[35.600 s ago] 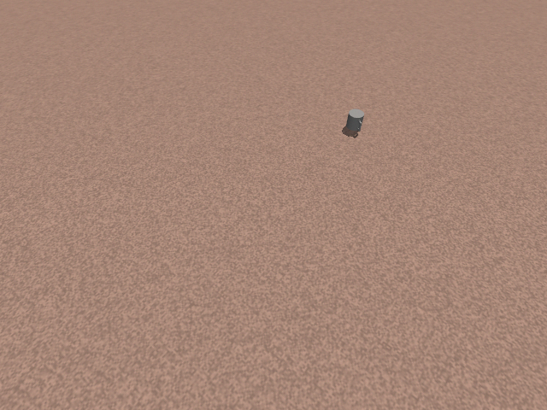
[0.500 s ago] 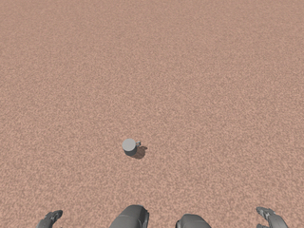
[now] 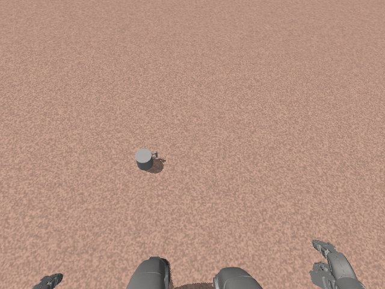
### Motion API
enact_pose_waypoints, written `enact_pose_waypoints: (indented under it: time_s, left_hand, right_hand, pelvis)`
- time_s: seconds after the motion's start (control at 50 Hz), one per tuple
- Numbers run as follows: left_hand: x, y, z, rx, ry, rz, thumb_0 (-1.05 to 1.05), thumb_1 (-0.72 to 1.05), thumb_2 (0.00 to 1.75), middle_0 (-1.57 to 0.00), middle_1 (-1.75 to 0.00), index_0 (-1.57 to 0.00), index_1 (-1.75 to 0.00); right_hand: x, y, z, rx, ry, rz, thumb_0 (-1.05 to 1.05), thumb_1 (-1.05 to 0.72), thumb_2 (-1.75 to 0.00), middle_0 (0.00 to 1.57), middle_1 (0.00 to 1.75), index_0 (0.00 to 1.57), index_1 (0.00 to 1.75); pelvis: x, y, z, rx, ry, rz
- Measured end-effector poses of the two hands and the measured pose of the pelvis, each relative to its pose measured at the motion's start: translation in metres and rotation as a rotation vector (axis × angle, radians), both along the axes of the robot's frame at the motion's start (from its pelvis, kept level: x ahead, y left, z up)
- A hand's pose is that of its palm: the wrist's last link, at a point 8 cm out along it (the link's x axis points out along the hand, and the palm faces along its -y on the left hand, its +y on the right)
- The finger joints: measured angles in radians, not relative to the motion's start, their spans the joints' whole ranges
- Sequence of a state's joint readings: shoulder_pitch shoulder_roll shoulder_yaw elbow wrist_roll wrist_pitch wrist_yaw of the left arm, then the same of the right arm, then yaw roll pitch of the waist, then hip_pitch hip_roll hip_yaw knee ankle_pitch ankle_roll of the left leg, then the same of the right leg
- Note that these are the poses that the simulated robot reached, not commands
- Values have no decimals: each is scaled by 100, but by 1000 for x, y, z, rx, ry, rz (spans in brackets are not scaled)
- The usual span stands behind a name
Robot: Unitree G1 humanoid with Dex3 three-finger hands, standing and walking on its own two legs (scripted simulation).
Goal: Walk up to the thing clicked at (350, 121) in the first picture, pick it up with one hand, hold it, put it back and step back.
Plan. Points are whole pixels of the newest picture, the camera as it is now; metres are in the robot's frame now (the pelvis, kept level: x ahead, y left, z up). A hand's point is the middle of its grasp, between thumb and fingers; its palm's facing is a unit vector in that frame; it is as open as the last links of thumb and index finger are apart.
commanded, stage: step back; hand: left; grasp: from above
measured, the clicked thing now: (147, 158) +0.76 +0.24 -0.71
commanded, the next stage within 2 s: stand in 1.90 s
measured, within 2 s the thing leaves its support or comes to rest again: neither
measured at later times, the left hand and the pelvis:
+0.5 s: hand out of the picture -0.05 +0.24 -0.14, palm faces +0.09 -0.92 -0.37, open 7.4 cm; pelvis -0.17 -0.03 +0.00, yaw +6 degrees
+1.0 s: hand out of the picture -0.29 +0.18 -0.14, palm faces +0.09 -0.90 -0.43, open 7.4 cm; pelvis -0.31 -0.10 +0.00, yaw +5 degrees
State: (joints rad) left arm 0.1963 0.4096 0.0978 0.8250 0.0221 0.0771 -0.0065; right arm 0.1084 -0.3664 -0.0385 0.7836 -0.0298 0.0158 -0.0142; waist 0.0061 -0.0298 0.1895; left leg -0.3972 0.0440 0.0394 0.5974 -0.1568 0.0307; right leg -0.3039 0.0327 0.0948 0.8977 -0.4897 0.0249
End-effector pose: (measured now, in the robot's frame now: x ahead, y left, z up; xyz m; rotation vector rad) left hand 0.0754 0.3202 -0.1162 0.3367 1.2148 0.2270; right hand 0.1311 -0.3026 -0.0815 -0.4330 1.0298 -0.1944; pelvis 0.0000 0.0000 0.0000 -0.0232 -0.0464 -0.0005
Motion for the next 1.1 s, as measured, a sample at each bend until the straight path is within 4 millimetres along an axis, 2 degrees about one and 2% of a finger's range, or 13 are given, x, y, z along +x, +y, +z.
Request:
enact_pose_waypoints:
  time_s: [0.08,0.14,0.2,0.3,0.4,0.48,0.56,0.66,0.74,0.8,0.9,1.0,1.1]
  left_hand:
    - [-39,-16,3,16,7,-4,0,90,90,-20,-30,-20,-30]
    - [-74,-28,13,20,20,8,0,90,90,-20,-30,-20,-30]
    - [-98,-34,24,34,23,32,0,90,90,-21,-30,-20,-30]
    - [-109,-34,29,59,-50,35,1,90,90,-21,-30,-21,-30]
    - [-113,-28,15,43,-152,30,0,90,90,-21,-30,-20,-30]
    - [-132,-35,10,11,-151,44,0,90,90,-20,-30,-20,-30]
    - [-162,-44,9,-9,-132,48,0,90,90,-20,-30,-20,-30]
    - [-214,-57,4,-3,-65,32,0,90,90,-20,-30,-20,-30]
    - [-258,-73,-1,16,-21,20,0,90,90,-20,-30,-20,-30]
    - [-298,-89,0,26,9,32,0,90,90,-20,-30,-20,-30]
    - [-353,-103,15,39,46,84,0,90,90,-21,-30,-20,-30]
    - [-378,-98,21,59,11,116,0,90,90,-21,-30,-21,-30]
    - [-389,-85,15,60,-2,144,0,90,90,-21,-30,-20,-30]
  right_hand:
    - [-35,-26,-16,11,-1,-24,0,-90,-90,21,30,21,30]
    - [-68,-38,-22,18,42,-58,0,-90,-90,20,30,21,30]
    - [-102,-43,-23,26,94,-61,0,-91,-90,20,30,20,30]
    - [-156,-43,-29,22,187,-41,0,-91,-90,20,30,20,30]
    - [-194,-35,-34,4,226,-4,0,-91,-90,20,30,20,30]
    - [-215,-29,-26,9,206,15,0,-91,-90,20,30,21,30]
    - [-223,-36,-13,-7,145,24,0,-90,-90,21,30,21,30]
    - [-226,-56,-3,-24,40,39,0,-90,-90,21,30,21,30]
    - [-239,-82,-9,-21,-20,48,0,-90,-90,21,30,21,30]
    - [-259,-101,-19,-13,-18,21,0,-90,-90,21,30,21,30]
    - [-303,-112,-25,13,61,2,0,-91,-90,20,30,20,30]
    - [-344,-109,-37,32,173,26,0,-91,-90,20,30,20,30]
    - [-363,-92,-40,56,211,34,1,-91,-90,20,30,20,30]
  pelvis:
    - [-32,-16,-9,-1,-1,-11]
    - [-51,-24,-4,28,-1,-3]
    - [-68,-27,3,49,6,12]
    - [-97,-30,4,49,15,59]
    - [-135,-29,-9,47,10,115]
    - [-164,-32,-4,33,-1,117]
    - [-190,-41,2,14,13,97]
    - [-226,-57,0,9,23,55]
    - [-256,-77,-10,18,24,18]
    - [-276,-90,-14,0,8,27]
    - [-294,-98,-3,48,13,40]
    - [-306,-99,-3,39,13,88]
    - [-316,-94,-5,68,-2,113]
